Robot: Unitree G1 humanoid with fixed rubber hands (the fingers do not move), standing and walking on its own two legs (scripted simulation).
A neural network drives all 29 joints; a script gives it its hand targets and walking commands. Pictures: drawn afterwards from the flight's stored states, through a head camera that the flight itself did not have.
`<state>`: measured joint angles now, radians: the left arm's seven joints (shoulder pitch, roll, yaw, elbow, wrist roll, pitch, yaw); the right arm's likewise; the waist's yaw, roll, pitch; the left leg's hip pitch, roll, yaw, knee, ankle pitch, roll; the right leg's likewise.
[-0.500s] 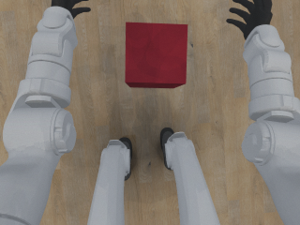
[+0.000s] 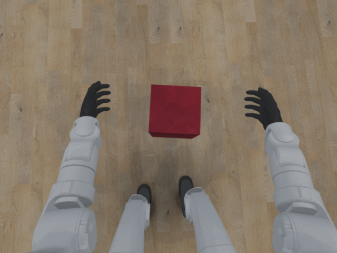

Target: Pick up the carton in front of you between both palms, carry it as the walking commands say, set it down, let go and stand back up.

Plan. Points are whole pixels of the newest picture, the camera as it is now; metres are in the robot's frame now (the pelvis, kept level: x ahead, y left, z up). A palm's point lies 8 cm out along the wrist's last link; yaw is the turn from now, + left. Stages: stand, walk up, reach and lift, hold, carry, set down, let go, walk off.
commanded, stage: let go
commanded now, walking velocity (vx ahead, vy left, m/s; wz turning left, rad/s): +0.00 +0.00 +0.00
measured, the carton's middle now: (173, 114) +0.49 -0.05 -0.58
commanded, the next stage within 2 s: stand in 1.04 s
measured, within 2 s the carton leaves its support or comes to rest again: neither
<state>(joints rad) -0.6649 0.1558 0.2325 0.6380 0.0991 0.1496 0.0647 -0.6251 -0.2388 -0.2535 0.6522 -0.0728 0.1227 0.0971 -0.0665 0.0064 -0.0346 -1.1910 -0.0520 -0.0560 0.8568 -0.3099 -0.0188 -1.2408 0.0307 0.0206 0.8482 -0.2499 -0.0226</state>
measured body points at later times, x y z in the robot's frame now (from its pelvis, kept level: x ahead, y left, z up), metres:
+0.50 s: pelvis +0.05 +0.01 +0.07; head +0.13 +0.02 +0.51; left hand +0.27 +0.23 -0.02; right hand +0.23 -0.23 -0.01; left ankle +0.02 +0.13 -0.67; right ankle +0.05 -0.10 -0.67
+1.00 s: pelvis +0.06 +0.02 +0.07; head +0.06 +0.02 +0.52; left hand +0.23 +0.25 -0.01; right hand +0.22 -0.22 +0.00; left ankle +0.02 +0.13 -0.67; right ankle +0.05 -0.10 -0.67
